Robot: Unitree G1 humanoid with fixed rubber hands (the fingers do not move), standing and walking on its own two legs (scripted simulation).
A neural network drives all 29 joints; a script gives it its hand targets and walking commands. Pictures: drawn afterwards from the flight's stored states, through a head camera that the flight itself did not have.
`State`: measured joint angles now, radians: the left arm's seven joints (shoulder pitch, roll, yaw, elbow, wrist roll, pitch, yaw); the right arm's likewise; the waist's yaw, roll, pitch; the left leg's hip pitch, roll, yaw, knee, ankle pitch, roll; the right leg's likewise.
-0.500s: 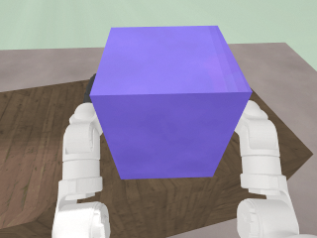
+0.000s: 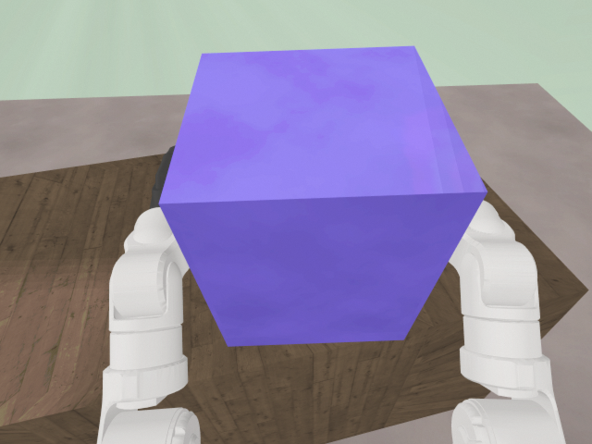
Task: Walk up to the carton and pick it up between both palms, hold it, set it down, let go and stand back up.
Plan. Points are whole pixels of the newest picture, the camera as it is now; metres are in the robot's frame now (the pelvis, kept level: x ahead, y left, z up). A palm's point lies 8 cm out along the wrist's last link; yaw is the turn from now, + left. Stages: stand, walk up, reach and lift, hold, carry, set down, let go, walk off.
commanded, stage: hold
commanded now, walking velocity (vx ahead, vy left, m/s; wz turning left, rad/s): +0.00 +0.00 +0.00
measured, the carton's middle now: (312, 210) +0.36 -0.01 +0.16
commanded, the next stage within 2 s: none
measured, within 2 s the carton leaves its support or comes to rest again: neither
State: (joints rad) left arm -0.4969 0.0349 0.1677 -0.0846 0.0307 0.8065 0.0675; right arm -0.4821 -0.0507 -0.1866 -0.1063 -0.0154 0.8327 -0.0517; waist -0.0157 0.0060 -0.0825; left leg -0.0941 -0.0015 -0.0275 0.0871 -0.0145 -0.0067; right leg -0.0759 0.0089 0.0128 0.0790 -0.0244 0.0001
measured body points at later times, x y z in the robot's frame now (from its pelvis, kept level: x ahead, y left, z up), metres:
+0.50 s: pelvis -0.04 +0.01 +0.00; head -0.09 +0.01 +0.44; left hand +0.33 +0.18 +0.22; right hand +0.33 -0.16 +0.22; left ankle +0.02 +0.12 -0.76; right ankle +0.01 -0.12 -0.76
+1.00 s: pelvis +0.01 +0.00 +0.00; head +0.00 +0.00 +0.45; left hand +0.39 +0.16 +0.17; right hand +0.38 -0.18 +0.16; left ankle +0.02 +0.12 -0.76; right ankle +0.01 -0.12 -0.76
